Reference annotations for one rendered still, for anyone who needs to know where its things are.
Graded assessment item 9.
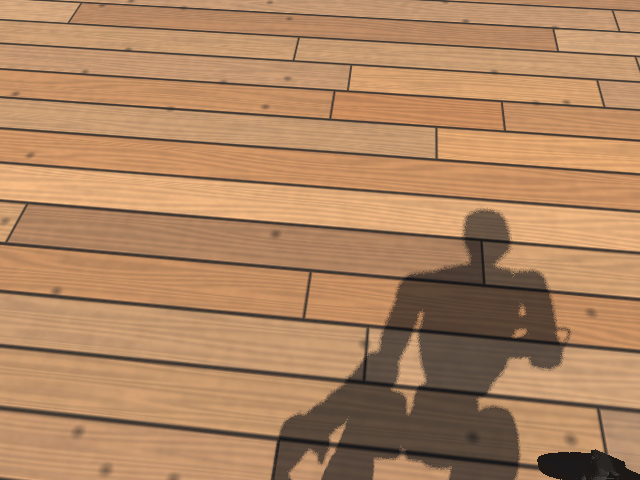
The right robot hand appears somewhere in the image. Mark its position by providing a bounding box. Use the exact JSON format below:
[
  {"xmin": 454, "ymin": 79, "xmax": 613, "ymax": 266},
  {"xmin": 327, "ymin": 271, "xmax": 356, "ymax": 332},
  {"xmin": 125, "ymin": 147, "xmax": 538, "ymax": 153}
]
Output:
[{"xmin": 537, "ymin": 449, "xmax": 640, "ymax": 480}]

